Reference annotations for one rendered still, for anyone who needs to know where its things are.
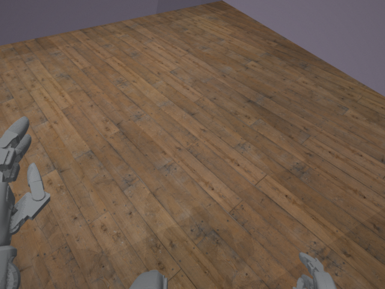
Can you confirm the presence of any right robot hand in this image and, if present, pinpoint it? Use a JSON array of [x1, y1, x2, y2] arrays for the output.
[[292, 252, 337, 289]]

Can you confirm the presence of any left robot forearm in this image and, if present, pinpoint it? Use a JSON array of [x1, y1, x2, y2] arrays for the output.
[[0, 246, 21, 289]]

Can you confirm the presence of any robot left thigh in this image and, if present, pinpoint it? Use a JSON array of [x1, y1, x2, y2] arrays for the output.
[[129, 272, 168, 289]]

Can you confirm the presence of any left robot hand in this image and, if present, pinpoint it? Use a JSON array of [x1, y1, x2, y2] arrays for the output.
[[0, 116, 51, 246]]

